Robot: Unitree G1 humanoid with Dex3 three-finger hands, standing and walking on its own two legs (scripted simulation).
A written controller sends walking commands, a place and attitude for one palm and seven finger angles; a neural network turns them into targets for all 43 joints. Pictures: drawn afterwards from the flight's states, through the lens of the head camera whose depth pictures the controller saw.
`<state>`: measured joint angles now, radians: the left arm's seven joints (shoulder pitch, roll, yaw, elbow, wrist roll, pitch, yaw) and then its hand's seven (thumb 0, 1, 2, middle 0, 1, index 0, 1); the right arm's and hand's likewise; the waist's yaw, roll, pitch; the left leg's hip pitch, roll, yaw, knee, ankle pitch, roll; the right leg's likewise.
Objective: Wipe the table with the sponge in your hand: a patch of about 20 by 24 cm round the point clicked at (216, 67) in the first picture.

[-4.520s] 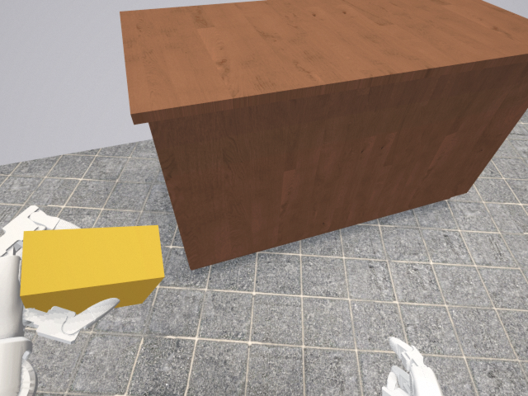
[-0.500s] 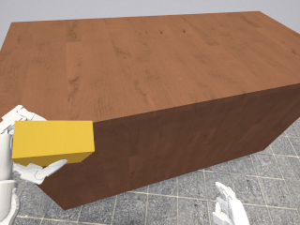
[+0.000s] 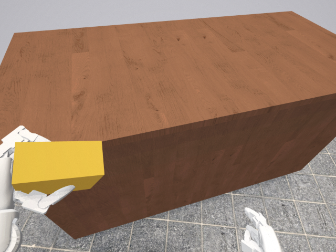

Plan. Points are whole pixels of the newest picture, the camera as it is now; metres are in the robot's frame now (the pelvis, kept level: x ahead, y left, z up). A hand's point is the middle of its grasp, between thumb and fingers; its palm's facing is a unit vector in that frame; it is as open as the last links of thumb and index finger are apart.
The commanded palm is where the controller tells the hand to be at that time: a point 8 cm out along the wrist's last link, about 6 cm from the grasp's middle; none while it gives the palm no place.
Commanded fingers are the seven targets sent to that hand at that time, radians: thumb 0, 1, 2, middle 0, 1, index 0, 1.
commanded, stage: shuffle to correct the standing spot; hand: left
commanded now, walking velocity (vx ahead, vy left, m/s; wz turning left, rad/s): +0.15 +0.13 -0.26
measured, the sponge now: (72, 168) +0.23 +0.21 +0.13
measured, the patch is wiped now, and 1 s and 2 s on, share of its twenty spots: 0.00 0.00 0.00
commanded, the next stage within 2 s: come to a stop and stand still in 1.16 s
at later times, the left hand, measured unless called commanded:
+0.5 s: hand (44, 147) +0.25 +0.26 +0.16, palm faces +0.37 -0.83 -0.40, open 10.2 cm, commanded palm +0.20 +0.30 +0.17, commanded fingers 0.00 0.10 1.30 -1.20 -1.60 -1.20 -1.60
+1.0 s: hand (49, 138) +0.28 +0.27 +0.16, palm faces +0.40 -0.81 -0.43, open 10.2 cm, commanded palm +0.22 +0.30 +0.17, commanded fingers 0.00 0.10 1.30 -1.20 -1.60 -1.20 -1.60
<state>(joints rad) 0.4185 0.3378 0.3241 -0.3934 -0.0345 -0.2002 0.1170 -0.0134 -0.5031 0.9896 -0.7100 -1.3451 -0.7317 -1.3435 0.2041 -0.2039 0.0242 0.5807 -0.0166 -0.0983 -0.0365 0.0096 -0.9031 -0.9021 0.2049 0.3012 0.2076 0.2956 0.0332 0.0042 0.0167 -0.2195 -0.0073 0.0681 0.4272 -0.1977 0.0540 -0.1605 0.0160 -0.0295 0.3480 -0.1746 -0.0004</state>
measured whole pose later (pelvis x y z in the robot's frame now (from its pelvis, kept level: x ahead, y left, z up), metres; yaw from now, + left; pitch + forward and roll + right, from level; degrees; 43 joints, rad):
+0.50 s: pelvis +0.04 +0.03 -0.03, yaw +0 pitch -1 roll -1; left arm 0.45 0.40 0.38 -0.49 -0.04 -0.27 0.12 -0.01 -0.50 0.99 -0.71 -1.35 -0.73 -1.34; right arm 0.22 -0.21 -0.01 0.58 0.01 -0.08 -0.01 0.01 -0.90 -0.90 0.20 0.30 0.21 0.30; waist 0.00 0.00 0.04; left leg -0.28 -0.04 0.10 0.71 -0.39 0.06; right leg -0.24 -0.03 -0.01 0.66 -0.40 0.03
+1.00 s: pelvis +0.06 +0.03 -0.03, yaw -1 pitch -2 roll +0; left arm 0.43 0.38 0.39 -0.45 -0.04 -0.26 0.12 -0.01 -0.50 0.99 -0.71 -1.35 -0.73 -1.34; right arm 0.21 -0.24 -0.03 0.63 -0.01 -0.06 -0.01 0.01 -0.90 -0.90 0.20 0.30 0.21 0.30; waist 0.01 0.02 0.07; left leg -0.47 -0.03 0.01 1.19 -0.42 0.01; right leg -0.35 -0.01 -0.17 0.66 -0.28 -0.08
